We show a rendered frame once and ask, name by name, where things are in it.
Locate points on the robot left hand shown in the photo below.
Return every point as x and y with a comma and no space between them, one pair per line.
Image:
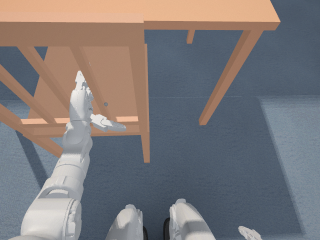
80,103

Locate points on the chair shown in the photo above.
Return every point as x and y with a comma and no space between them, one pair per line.
110,51

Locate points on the robot right shin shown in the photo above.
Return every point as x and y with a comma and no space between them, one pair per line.
175,235

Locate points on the table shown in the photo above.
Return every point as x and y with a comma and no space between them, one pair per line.
252,16

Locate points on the robot left forearm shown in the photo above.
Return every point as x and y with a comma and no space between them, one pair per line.
71,169

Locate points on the left robot thigh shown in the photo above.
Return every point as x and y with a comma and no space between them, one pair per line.
127,225

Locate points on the left robot upper arm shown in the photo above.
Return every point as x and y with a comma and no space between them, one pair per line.
52,219

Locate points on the robot right hand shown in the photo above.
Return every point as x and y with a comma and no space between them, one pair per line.
249,234

